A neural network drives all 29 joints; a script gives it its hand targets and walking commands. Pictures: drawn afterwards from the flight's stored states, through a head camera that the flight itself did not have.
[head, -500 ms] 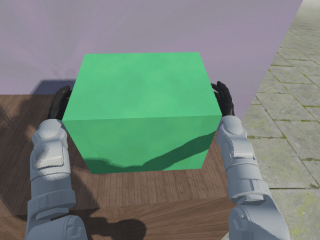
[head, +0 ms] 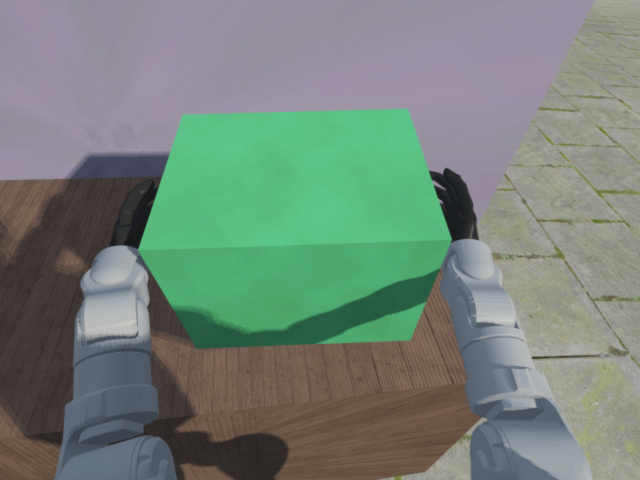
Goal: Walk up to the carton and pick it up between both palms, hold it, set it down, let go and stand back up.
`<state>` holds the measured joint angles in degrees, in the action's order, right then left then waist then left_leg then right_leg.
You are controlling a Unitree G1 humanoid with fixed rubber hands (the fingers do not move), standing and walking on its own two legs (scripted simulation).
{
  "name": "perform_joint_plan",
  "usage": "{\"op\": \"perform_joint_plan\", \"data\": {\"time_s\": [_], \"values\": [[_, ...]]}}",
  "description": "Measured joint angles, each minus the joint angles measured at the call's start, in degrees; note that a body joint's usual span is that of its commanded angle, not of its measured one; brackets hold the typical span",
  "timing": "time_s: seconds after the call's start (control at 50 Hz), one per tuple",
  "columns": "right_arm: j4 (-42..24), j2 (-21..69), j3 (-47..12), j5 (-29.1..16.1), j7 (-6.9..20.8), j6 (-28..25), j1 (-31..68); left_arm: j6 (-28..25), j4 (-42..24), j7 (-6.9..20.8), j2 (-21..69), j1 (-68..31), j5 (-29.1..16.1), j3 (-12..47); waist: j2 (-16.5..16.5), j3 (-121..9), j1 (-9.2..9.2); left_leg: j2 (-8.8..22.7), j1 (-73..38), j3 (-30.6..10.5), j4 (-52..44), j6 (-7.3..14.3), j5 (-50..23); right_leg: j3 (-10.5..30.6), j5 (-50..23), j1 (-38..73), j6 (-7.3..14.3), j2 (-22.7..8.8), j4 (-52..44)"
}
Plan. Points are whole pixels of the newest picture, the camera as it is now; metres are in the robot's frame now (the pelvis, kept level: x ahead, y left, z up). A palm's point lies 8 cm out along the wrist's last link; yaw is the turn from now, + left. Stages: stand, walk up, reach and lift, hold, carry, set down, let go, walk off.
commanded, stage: set down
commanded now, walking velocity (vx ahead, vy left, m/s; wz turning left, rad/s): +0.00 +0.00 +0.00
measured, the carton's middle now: (300, 231) +0.42 +0.00 +0.09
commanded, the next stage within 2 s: none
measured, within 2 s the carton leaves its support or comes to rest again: neither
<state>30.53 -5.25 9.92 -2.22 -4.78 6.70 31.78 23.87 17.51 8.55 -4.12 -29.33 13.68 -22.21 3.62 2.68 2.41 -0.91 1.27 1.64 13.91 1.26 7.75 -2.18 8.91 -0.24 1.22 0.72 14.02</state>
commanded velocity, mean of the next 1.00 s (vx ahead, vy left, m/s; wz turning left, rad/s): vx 0.00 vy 0.00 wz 0.00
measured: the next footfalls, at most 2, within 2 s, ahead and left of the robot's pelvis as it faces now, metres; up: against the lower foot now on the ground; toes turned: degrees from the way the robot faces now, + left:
none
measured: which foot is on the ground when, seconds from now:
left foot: down 0.00-1.00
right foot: down 0.00-1.00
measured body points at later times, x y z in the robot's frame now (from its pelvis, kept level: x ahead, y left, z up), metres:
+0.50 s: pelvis +0.00 +0.01 +0.00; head +0.00 +0.03 +0.45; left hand +0.42 +0.18 +0.10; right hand +0.37 -0.22 +0.11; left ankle +0.00 +0.10 -0.75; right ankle -0.01 -0.10 -0.75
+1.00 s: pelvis +0.01 +0.02 +0.00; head +0.03 +0.03 +0.45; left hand +0.44 +0.19 +0.08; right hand +0.38 -0.21 +0.08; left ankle +0.00 +0.10 -0.75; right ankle -0.01 -0.10 -0.75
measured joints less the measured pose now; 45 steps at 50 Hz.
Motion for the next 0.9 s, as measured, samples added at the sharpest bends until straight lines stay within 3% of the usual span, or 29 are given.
{"op": "perform_joint_plan", "data": {"time_s": [0.1, 0.2, 0.3, 0.4, 0.48, 0.64, 0.76, 0.9], "values": [[2.2, 3.7, 4.1, 4.4, 1.1, -3.8, -1.2, -4.1, 4.3, -0.2, -1.7, 1.0, -1.9, 0.8, 0.1, 0.3, -0.15, -0.4, 2.1, -0.9, 0.4, 0.2, -0.4, -1.1, -0.4, -1.4, -0.2, -0.4, -0.3], [5.3, 4.3, 8.0, 7.0, 2.8, -8.4, -2.6, -8.9, 10.9, -2.9, -3.7, 0.6, -5.4, 5.9, -0.6, -2.3, -0.06, -0.8, 3.7, -1.4, 1.4, 0.4, 0.3, -1.9, 0.0, -2.3, -0.6, -0.8, -0.3], [9.0, 1.4, 6.8, 4.6, 2.4, -10.2, -2.3, -10.8, 15.0, -5.7, -4.8, -1.2, -7.3, 10.5, -1.4, -4.5, 1.90, -1.0, 2.9, -1.6, 1.8, 0.6, 1.2, -2.1, 0.6, -1.1, -0.9, -1.1, -0.5], [10.3, 0.0, 7.0, 4.9, 1.6, -8.1, -0.3, -11.4, 21.3, -3.8, -2.5, -6.6, -3.4, 5.4, -1.7, -3.1, 1.91, -0.4, 1.4, 0.0, 1.7, 0.8, 1.5, -0.6, 0.4, -0.3, -0.8, -0.5, -0.5], [10.3, 0.9, 7.3, 6.0, 1.1, -7.5, 0.1, -11.4, 22.0, -2.4, -1.7, -7.6, -1.3, 1.7, -1.0, -1.3, 1.06, 0.2, 1.8, 1.5, 1.0, 0.5, 1.0, 0.9, -0.2, -1.7, -0.5, -0.1, -0.3], [11.1, 2.7, 7.7, 6.6, 1.3, -11.1, -1.6, -16.0, 22.6, -3.5, -3.7, -3.5, -5.0, 5.1, -0.5, -2.5, -0.62, 0.4, 5.2, 1.4, 1.3, 0.3, 0.7, 0.4, -0.6, -4.8, -0.3, 0.1, -0.3], [14.9, 3.8, 9.7, 8.3, 1.0, -12.8, 1.1, -19.5, 29.2, -4.1, -7.0, -6.1, -7.2, 7.6, -1.0, -4.4, 0.53, -0.2, 5.6, -0.2, 1.7, 0.3, 0.9, -1.3, 0.2, -4.4, -0.4, -0.5, -0.1], [16.1, 4.8, 12.3, 10.7, 0.0, -12.1, 3.7, -20.8, 36.4, -2.4, -8.0, -12.7, -4.9, 4.4, -1.1, -2.6, 2.26, -0.5, 5.2, 0.0, 1.7, 0.7, 0.9, -1.3, 0.2, -4.1, -0.9, -0.9, -0.1]]}}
